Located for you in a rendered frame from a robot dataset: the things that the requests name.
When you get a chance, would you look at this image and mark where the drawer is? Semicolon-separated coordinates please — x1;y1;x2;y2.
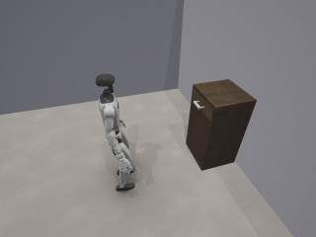
193;89;213;121

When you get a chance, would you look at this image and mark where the robot left hand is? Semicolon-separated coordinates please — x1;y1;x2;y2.
119;118;126;128

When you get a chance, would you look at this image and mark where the right robot forearm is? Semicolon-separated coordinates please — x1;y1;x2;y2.
108;133;125;161

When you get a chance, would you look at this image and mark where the right robot foot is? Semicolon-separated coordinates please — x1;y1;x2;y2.
116;183;135;192

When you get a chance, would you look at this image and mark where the right robot upper arm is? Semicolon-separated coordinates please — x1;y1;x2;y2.
104;105;117;139

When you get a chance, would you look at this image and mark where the humanoid robot torso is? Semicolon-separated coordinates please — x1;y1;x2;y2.
99;93;122;143

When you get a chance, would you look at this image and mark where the cabinet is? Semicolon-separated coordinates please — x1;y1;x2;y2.
186;79;257;171

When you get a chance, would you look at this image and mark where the handle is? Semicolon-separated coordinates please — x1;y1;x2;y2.
193;101;204;110

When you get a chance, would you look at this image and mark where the robot right hand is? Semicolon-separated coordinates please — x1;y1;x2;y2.
119;158;134;175

